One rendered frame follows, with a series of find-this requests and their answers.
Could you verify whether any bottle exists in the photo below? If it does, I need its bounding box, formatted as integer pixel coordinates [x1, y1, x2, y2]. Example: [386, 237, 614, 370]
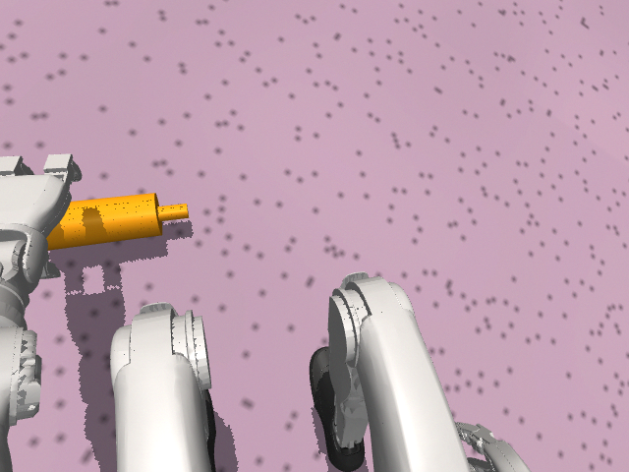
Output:
[46, 193, 189, 251]

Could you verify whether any right robot foot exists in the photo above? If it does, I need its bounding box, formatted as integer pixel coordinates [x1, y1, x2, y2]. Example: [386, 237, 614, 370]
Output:
[310, 346, 365, 472]

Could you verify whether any left robot arm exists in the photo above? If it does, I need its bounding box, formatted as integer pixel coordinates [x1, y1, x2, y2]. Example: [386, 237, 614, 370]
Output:
[0, 223, 48, 472]

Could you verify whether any right robot hand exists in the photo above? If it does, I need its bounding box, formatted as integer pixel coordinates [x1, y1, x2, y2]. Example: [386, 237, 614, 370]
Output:
[455, 422, 531, 472]

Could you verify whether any left robot hand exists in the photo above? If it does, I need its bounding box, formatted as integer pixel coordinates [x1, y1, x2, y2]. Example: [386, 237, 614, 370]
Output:
[0, 153, 82, 279]

